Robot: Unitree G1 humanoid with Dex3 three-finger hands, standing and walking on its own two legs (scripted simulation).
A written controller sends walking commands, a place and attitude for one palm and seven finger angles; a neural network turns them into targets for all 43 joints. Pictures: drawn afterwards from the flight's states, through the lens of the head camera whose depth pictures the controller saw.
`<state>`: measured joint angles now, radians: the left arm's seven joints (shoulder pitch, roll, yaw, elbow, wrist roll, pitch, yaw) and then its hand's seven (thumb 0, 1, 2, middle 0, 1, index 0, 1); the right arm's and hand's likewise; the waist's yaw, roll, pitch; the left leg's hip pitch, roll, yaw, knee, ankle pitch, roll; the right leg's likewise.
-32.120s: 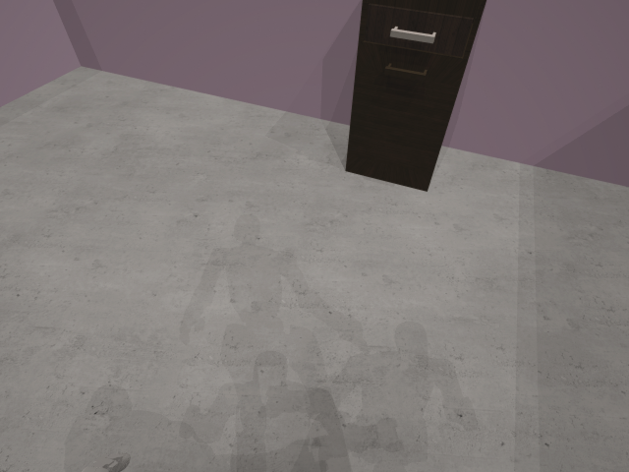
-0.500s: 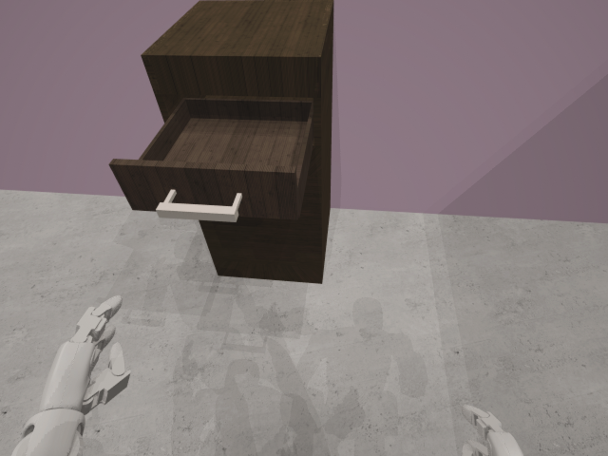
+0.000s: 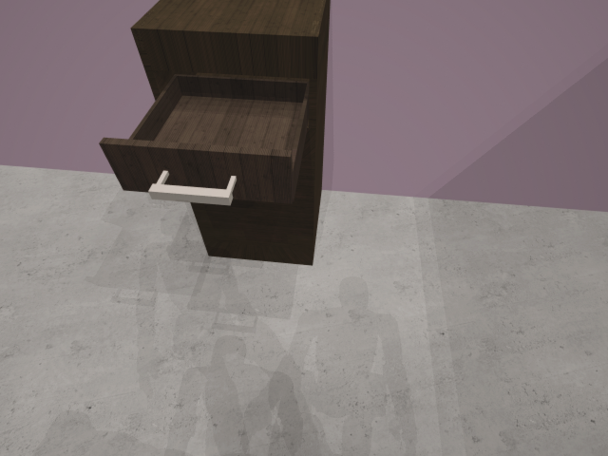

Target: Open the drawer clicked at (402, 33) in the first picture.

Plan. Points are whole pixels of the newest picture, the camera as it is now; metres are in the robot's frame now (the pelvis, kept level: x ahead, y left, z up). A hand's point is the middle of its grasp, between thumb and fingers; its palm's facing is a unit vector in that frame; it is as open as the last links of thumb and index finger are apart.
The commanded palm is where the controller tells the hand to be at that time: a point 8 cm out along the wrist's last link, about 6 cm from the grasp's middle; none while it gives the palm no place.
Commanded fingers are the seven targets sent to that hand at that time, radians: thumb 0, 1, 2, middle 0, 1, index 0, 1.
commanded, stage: let the arm hang, fingers relaxed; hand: left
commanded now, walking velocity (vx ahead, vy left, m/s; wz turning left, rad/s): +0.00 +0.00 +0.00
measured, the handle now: (194, 186) +0.60 +0.26 -0.04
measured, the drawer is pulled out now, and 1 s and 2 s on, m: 0.30 0.30 0.30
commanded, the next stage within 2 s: look to check the result in 0.48 s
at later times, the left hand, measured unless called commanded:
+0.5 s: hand out of the picture +0.00 +0.17 -0.17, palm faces +0.04 -0.98 -0.18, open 7.3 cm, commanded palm none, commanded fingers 0.00 0.90 0.90 -0.20 -0.30 -0.20 -0.30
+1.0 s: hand out of the picture +0.02 +0.16 -0.17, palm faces +0.02 -0.98 -0.19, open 7.4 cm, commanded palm none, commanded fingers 0.00 0.90 0.90 -0.20 -0.30 -0.20 -0.30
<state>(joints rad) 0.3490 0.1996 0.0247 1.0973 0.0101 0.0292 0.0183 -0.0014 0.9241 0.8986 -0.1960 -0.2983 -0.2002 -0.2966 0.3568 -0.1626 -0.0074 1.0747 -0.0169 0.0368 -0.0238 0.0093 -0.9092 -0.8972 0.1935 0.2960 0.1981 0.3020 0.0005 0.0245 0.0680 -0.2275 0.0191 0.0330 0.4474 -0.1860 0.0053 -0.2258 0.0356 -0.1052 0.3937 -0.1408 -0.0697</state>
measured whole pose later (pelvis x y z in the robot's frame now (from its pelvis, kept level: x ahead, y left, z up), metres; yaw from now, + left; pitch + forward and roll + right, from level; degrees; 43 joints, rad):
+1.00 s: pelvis +0.02 +0.00 +0.00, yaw -1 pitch -2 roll +0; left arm 0.29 0.12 0.01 1.14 0.01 -0.01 0.03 0.00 0.91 0.90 -0.20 -0.30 -0.20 -0.30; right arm 0.31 -0.11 -0.01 1.13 -0.01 0.01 -0.04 0.01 -0.91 -0.90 0.19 0.30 0.20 0.30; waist -0.01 0.02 0.06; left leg -0.16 0.02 0.06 0.39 -0.20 0.00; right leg -0.18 0.04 -0.08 0.37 -0.16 -0.07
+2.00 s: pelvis +0.04 -0.02 +0.00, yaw +1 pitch -2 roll +0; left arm 0.26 0.13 0.03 1.12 0.01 0.00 0.04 0.00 0.91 0.90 -0.20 -0.30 -0.20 -0.30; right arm 0.31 -0.13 -0.02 1.13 -0.01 0.02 -0.04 0.01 -0.91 -0.90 0.19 0.30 0.20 0.30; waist -0.02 0.03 0.06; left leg -0.16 0.04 0.01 0.43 -0.24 -0.03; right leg -0.17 0.05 -0.12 0.40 -0.22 -0.10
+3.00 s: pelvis +0.04 -0.02 +0.00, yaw +17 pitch -1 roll +0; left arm 0.22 0.15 0.03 1.12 0.01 0.01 0.01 0.00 0.90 0.90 -0.20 -0.30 -0.20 -0.30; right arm 0.16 -0.17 -0.03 1.08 -0.01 0.00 -0.03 0.00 -0.92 -0.90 0.20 0.30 0.20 0.30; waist 0.02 0.01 0.10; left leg -0.16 0.03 -0.02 0.41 -0.23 -0.03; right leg -0.17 0.01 -0.03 0.42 -0.23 -0.02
